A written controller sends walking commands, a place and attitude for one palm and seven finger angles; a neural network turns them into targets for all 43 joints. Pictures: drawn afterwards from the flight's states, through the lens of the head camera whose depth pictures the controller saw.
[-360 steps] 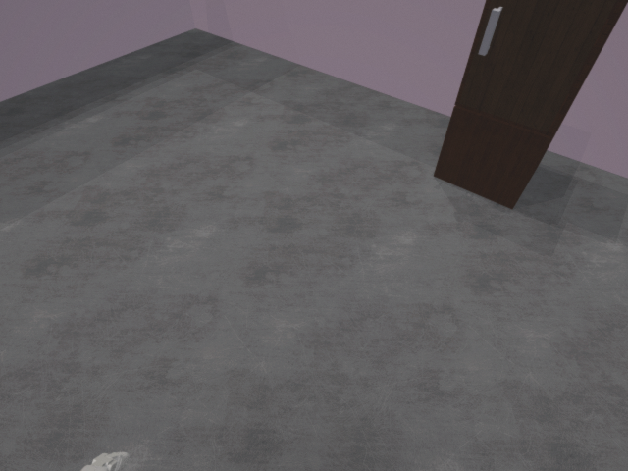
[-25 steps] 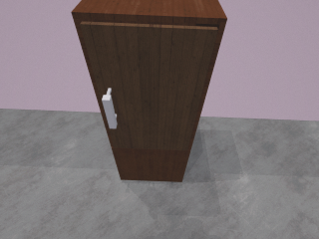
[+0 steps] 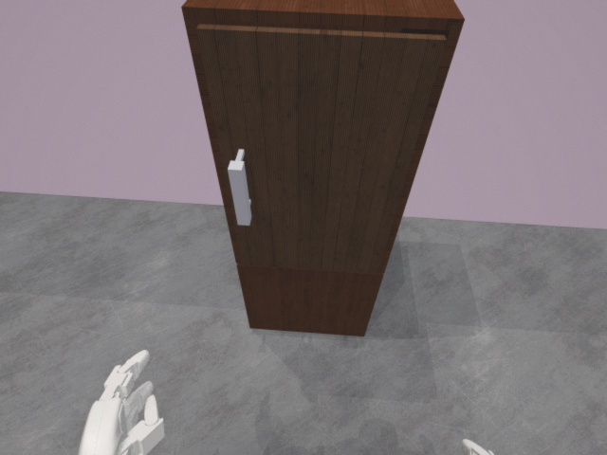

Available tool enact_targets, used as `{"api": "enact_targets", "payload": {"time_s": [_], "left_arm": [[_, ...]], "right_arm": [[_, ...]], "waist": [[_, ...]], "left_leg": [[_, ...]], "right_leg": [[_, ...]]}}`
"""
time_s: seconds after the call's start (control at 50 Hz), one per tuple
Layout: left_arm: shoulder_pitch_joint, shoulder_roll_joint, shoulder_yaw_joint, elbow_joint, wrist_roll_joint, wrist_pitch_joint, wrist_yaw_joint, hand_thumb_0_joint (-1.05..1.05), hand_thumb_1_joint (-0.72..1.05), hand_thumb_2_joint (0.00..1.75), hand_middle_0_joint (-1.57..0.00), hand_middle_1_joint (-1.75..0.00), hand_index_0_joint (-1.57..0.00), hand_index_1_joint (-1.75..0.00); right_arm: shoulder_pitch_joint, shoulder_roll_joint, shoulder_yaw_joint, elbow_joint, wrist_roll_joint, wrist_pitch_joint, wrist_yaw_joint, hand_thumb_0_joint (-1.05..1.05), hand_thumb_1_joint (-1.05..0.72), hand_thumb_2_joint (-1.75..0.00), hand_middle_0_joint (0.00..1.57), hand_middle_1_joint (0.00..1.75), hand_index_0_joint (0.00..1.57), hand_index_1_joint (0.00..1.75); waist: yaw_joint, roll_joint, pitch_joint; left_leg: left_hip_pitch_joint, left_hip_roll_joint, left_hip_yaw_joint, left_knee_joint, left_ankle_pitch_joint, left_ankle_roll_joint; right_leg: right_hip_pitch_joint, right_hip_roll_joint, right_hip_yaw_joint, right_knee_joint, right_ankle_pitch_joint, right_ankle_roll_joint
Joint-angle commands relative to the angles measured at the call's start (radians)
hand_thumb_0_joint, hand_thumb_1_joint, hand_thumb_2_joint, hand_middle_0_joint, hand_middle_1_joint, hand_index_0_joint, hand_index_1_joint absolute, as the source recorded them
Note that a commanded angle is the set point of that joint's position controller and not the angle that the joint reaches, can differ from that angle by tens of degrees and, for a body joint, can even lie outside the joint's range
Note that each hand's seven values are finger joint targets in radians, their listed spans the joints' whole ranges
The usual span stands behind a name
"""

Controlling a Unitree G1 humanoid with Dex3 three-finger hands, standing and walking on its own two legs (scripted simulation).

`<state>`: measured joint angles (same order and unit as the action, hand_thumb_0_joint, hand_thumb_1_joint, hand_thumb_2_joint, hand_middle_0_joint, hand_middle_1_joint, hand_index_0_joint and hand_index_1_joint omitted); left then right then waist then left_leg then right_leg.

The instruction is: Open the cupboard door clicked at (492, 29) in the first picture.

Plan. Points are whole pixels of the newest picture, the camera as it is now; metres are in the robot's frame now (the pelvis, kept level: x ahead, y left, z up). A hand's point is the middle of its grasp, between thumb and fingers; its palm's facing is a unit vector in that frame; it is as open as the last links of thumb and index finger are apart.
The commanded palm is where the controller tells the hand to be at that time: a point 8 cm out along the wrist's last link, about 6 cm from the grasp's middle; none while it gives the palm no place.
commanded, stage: raise the hand with hooked fingers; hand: left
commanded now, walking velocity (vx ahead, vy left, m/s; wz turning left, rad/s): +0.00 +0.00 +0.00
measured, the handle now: (242, 187) +0.60 +0.14 -0.02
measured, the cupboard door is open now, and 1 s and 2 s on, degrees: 0 0 0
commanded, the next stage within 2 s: move the hooked fingers beside the handle in 1.94 s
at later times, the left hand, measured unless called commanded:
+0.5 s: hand (163, 395) +0.21 +0.20 -0.04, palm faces -0.03 -1.00 -0.08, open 10.0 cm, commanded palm +0.19 +0.26 -0.03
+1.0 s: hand (142, 360) +0.25 +0.23 -0.02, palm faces -0.03 -1.00 -0.06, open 13.0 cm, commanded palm +0.23 +0.28 -0.01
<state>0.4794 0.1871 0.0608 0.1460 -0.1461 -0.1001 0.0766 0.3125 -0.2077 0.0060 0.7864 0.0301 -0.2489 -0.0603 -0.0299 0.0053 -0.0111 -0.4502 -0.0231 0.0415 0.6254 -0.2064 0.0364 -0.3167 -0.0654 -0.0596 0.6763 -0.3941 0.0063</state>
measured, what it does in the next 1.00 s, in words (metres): lowers itself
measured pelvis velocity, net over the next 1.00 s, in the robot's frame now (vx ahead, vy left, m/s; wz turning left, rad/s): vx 0.00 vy -0.01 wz -0.04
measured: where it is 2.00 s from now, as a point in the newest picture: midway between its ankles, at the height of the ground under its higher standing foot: outside the picture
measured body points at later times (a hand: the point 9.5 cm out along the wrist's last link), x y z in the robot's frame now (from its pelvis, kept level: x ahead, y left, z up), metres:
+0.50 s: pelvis -0.01 -0.03 -0.09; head +0.06 -0.02 +0.35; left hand +0.21 +0.25 -0.04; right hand +0.17 -0.27 -0.16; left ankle +0.07 +0.09 -0.72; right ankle -0.02 -0.14 -0.72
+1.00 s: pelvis +0.00 -0.01 -0.07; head +0.06 +0.01 +0.37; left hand +0.24 +0.28 -0.02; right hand +0.16 -0.27 -0.14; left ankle +0.07 +0.09 -0.72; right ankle -0.02 -0.14 -0.72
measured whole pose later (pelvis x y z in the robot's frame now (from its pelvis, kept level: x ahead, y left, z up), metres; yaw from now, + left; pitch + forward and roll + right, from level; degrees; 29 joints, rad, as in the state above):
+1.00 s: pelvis +0.00 -0.01 -0.07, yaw -2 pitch +15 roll -4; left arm 0.23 0.35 0.36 0.18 -0.37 -0.38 -0.45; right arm 0.24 -0.26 0.00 0.55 0.03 -0.22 -0.07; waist -0.01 0.03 -0.14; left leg -0.99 0.05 -0.02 1.15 -0.42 0.02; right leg -0.81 0.02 -0.08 1.12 -0.57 0.00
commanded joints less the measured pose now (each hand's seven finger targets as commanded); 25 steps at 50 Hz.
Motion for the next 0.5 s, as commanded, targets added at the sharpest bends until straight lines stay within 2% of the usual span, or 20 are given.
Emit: {"api": "enact_targets", "payload": {"time_s": [0.0,0.02,0.04,0.06,0.08,0.1,0.12,0.14,0.16,0.18,0.2,0.24,0.26,0.28,0.32,0.36,0.38,0.4,0.44,0.48], "left_arm": [[-0.134,0.090,0.158,0.113,-0.047,-0.323,-0.158,0.00,0.69,0.81,-0.22,-0.43,-0.22,-0.43],[-0.074,0.080,0.173,0.151,-0.063,-0.407,-0.234,0.00,0.67,0.80,-0.22,-0.45,-0.22,-0.45],[-0.073,0.086,0.173,0.141,-0.087,-0.480,-0.314,0.00,0.64,0.79,-0.22,-0.47,-0.22,-0.47],[-0.080,0.130,0.204,0.117,-0.105,-0.540,-0.393,0.00,0.62,0.78,-0.22,-0.48,-0.22,-0.48],[-0.079,0.180,0.240,0.123,-0.122,-0.562,-0.468,0.00,0.60,0.77,-0.22,-0.50,-0.22,-0.50],[-0.055,0.213,0.272,0.079,-0.151,-0.542,-0.513,0.00,0.57,0.76,-0.22,-0.51,-0.22,-0.51],[-0.058,0.228,0.290,0.030,-0.185,-0.500,-0.540,0.00,0.55,0.75,-0.22,-0.53,-0.22,-0.53],[-0.073,0.241,0.308,-0.020,-0.222,-0.454,-0.551,0.00,0.53,0.74,-0.23,-0.54,-0.23,-0.54],[-0.102,0.265,0.329,-0.091,-0.243,-0.418,-0.549,0.00,0.50,0.73,-0.23,-0.55,-0.23,-0.55],[-0.129,0.276,0.341,-0.151,-0.255,-0.391,-0.534,0.00,0.48,0.72,-0.23,-0.57,-0.23,-0.57],[-0.170,0.272,0.334,-0.239,-0.257,-0.382,-0.513,0.00,0.46,0.71,-0.23,-0.58,-0.23,-0.58],[-0.221,0.270,0.323,-0.364,-0.231,-0.401,-0.460,0.00,0.41,0.69,-0.24,-0.62,-0.24,-0.62],[-0.243,0.267,0.313,-0.388,-0.212,-0.414,-0.437,0.00,0.39,0.68,-0.24,-0.63,-0.24,-0.63],[-0.298,0.267,0.293,-0.415,-0.204,-0.432,-0.427,0.00,0.36,0.67,-0.24,-0.64,-0.24,-0.64],[-0.273,0.249,0.277,-0.372,-0.188,-0.449,-0.433,0.00,0.32,0.65,-0.24,-0.68,-0.24,-0.68],[-0.275,0.258,0.269,-0.327,-0.189,-0.440,-0.464,0.00,0.27,0.63,-0.25,-0.70,-0.25,-0.70],[-0.262,0.270,0.286,-0.274,-0.196,-0.418,-0.484,0.00,0.25,0.62,-0.25,-0.72,-0.25,-0.72],[-0.256,0.273,0.289,-0.262,-0.202,-0.400,-0.504,0.00,0.22,0.61,-0.25,-0.74,-0.25,-0.74],[-0.221,0.312,0.339,-0.232,-0.222,-0.352,-0.530,0.00,0.18,0.59,-0.25,-0.76,-0.25,-0.76],[-0.185,0.328,0.381,-0.210,-0.242,-0.307,-0.542,0.00,0.13,0.57,-0.25,-0.80,-0.25,-0.80]], "right_arm": [[-0.144,-0.174,-0.079,-0.195,-0.020,-0.067,-0.008,0.00,-0.90,-0.90,0.20,0.30,0.20,0.30],[-0.162,-0.168,-0.091,-0.227,-0.025,-0.072,0.005,0.00,-0.90,-0.90,0.20,0.30,0.20,0.30],[-0.177,-0.169,-0.095,-0.257,-0.026,-0.079,0.020,0.00,-0.90,-0.90,0.20,0.30,0.20,0.30],[-0.186,-0.171,-0.100,-0.293,-0.021,-0.087,0.034,0.00,-0.90,-0.90,0.20,0.30,0.20,0.30],[-0.174,-0.178,-0.104,-0.325,-0.012,-0.088,0.050,0.00,-0.90,-0.90,0.20,0.30,0.20,0.30],[-0.205,-0.184,-0.103,-0.379,0.000,-0.084,0.053,0.00,-0.90,-0.90,0.20,0.30,0.20,0.30],[-0.225,-0.189,-0.102,-0.423,0.012,-0.077,0.046,0.00,-0.90,-0.90,0.20,0.30,0.20,0.30],[-0.228,-0.185,-0.097,-0.449,0.024,-0.066,0.034,0.00,-0.90,-0.90,0.20,0.30,0.20,0.30],[-0.216,-0.180,-0.092,-0.464,0.029,-0.057,0.020,0.00,-0.90,-0.90,0.20,0.30,0.20,0.30],[-0.201,-0.175,-0.089,-0.469,0.023,-0.050,0.008,0.00,-0.90,-0.90,0.20,0.30,0.20,0.30],[-0.185,-0.170,-0.087,-0.466,0.021,-0.046,-0.002,0.00,-0.90,-0.90,0.20,0.30,0.20,0.30],[-0.154,-0.152,-0.084,-0.437,0.010,-0.045,-0.016,0.00,-0.90,-0.90,0.20,0.30,0.20,0.30],[-0.143,-0.149,-0.084,-0.417,0.003,-0.045,-0.021,0.00,-0.90,-0.90,0.20,0.30,0.20,0.30],[-0.135,-0.152,-0.079,-0.395,-0.004,-0.048,-0.029,0.00,-0.90,-0.90,0.20,0.30,0.20,0.30],[-0.123,-0.153,-0.080,-0.357,-0.008,-0.054,-0.035,0.00,-0.90,-0.90,0.20,0.30,0.20,0.30],[-0.124,-0.162,-0.076,-0.336,-0.005,-0.062,-0.038,0.00,-0.90,-0.90,0.20,0.30,0.20,0.30],[-0.122,-0.164,-0.076,-0.326,-0.001,-0.063,-0.040,0.00,-0.90,-0.90,0.20,0.30,0.20,0.30],[-0.122,-0.169,-0.075,-0.327,0.001,-0.063,-0.040,0.00,-0.90,-0.90,0.20,0.30,0.20,0.30],[-0.129,-0.170,-0.076,-0.332,0.006,-0.060,-0.040,0.00,-0.90,-0.90,0.20,0.30,0.20,0.30],[-0.136,-0.164,-0.077,-0.341,0.008,-0.054,-0.036,0.00,-0.90,-0.90,0.20,0.30,0.20,0.30]], "waist": [[0.001,-0.259,-0.023],[0.045,-0.250,-0.069],[0.067,-0.173,-0.124],[0.080,-0.083,-0.177],[0.093,0.007,-0.217],[0.111,0.028,-0.266],[0.113,0.019,-0.293],[0.111,0.014,-0.304],[0.103,0.012,-0.314],[0.093,0.003,-0.307],[0.077,0.051,-0.313],[0.044,0.094,-0.305],[0.027,0.094,-0.293],[-0.001,0.062,-0.282],[-0.009,0.104,-0.283],[-0.018,0.110,-0.290],[-0.013,0.088,-0.287],[-0.006,0.086,-0.316],[0.022,0.083,-0.369],[0.053,0.085,-0.405]], "left_leg": [[-0.183,0.026,-0.090,0.144,-0.252,-0.041],[-0.250,0.024,-0.073,0.213,-0.258,-0.043],[-0.306,0.017,-0.062,0.273,-0.265,-0.043],[-0.336,0.014,-0.055,0.324,-0.267,-0.043],[-0.336,0.014,-0.062,0.351,-0.254,-0.042],[-0.334,0.016,-0.061,0.348,-0.305,-0.040],[-0.338,0.016,-0.059,0.343,-0.336,-0.031],[-0.361,0.011,-0.048,0.355,-0.341,-0.022],[-0.357,0.014,-0.045,0.363,-0.340,-0.016],[-0.369,0.024,-0.062,0.367,-0.353,-0.014],[-0.350,0.029,-0.061,0.382,-0.323,-0.009],[-0.317,0.041,-0.069,0.405,-0.255,-0.002],[-0.316,0.046,-0.075,0.418,-0.231,0.000],[-0.331,0.052,-0.088,0.444,-0.212,0.004],[-0.323,0.053,-0.091,0.468,-0.165,0.002],[-0.326,0.053,-0.092,0.477,-0.156,0.002],[-0.334,0.054,-0.095,0.482,-0.146,0.003],[-0.333,0.053,-0.092,0.480,-0.131,0.003],[-0.321,0.052,-0.086,0.472,-0.087,0.004],[-0.296,0.049,-0.085,0.457,-0.033,0.004]], "right_leg": [[-0.485,0.083,-0.061,0.076,-0.208,-0.020],[-0.529,0.084,-0.040,0.140,-0.249,-0.026],[-0.551,0.079,-0.009,0.190,-0.264,-0.034],[-0.561,0.075,0.022,0.224,-0.271,-0.043],[-0.546,0.073,0.046,0.254,-0.254,-0.058],[-0.545,0.071,0.061,0.253,-0.294,-0.053],[-0.528,0.069,0.081,0.241,-0.319,-0.046],[-0.493,0.062,0.125,0.197,-0.362,-0.037],[-0.477,0.062,0.139,0.177,-0.391,-0.029],[-0.497,0.077,0.126,0.194,-0.397,-0.028],[-0.509,0.079,0.128,0.197,-0.358,-0.027],[-0.533,0.089,0.112,0.215,-0.265,-0.029],[-0.556,0.097,0.099,0.231,-0.226,-0.030],[-0.581,0.107,0.088,0.256,-0.194,-0.029],[-0.611,0.108,0.074,0.278,-0.134,-0.031],[-0.617,0.106,0.072,0.278,-0.118,-0.028],[-0.610,0.111,0.075,0.276,-0.109,-0.028],[-0.589,0.105,0.077,0.274,-0.093,-0.026],[-0.530,0.097,0.088,0.263,-0.051,-0.021],[-0.483,0.101,0.076,0.271,0.019,-0.023]]}}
